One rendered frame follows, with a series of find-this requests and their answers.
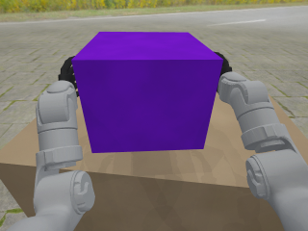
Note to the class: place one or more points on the left robot hand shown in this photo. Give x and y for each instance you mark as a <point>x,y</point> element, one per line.
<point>67,73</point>

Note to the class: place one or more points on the pedestal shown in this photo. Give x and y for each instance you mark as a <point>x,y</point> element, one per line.
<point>163,190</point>

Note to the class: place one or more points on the left robot forearm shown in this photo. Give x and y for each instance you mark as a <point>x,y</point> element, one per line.
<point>57,131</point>

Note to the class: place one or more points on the right robot upper arm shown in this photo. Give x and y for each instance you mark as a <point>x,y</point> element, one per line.
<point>281,178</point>

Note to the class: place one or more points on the right robot forearm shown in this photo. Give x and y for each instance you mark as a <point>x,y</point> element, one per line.
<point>259,123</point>

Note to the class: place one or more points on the right robot hand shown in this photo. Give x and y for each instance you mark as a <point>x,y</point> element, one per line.
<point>225,66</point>

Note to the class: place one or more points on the carton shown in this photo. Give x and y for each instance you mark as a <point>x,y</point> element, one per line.
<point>146,91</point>

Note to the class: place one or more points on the left robot upper arm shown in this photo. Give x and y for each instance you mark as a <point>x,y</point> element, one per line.
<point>60,201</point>

